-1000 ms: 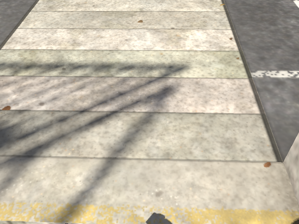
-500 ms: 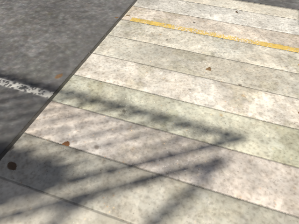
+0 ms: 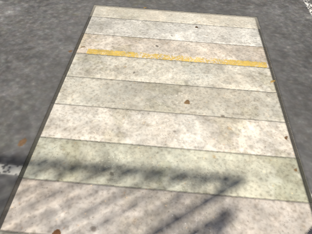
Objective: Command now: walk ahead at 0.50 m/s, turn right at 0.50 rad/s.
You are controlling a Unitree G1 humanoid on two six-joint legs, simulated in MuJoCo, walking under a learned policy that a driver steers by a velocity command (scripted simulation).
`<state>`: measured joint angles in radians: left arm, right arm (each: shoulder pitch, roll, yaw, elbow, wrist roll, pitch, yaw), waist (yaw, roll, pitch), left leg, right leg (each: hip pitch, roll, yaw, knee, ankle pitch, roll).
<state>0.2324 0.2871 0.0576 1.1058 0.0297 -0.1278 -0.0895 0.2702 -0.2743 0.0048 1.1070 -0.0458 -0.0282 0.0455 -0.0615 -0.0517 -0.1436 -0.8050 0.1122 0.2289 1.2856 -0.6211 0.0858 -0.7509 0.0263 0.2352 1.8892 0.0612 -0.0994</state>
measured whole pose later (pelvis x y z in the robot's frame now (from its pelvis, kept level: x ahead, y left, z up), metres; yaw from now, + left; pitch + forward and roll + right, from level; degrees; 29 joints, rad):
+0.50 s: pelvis +0.19 -0.05 +0.10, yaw -17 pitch +2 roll +1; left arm -0.09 0.14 0.02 0.88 -0.02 -0.02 -0.10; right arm 0.44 -0.07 0.02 1.13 -0.05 -0.13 0.01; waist -0.07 -0.02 -0.07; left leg 0.20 0.09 0.51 0.21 -0.38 -0.10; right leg -0.74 -0.11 -0.06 0.89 -0.10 -0.16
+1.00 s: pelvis +0.42 -0.18 +0.12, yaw -23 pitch +3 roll -1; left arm 0.36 0.17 0.05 0.88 0.01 -0.10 0.02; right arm 0.02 -0.22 -0.05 0.82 0.03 -0.08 0.01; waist 0.06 0.06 -0.03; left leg -0.79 0.12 -0.02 0.77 0.11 0.03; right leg 0.01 0.08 -0.04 0.22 -0.27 -0.07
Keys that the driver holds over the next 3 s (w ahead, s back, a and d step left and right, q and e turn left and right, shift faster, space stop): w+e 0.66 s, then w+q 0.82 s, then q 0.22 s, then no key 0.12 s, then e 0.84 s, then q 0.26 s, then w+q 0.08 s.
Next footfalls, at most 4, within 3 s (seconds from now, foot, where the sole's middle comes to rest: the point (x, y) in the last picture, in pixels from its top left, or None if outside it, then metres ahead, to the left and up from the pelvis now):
0.56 right None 0.33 -0.22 -0.66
1.18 left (184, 171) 0.75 -0.17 -0.66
1.62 right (226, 131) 0.98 -0.40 -0.66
1.98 left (174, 137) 0.95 -0.14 -0.66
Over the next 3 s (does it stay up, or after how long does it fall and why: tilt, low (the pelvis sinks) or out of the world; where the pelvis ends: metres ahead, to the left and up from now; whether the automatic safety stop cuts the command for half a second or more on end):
stays up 0.90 -0.29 0.11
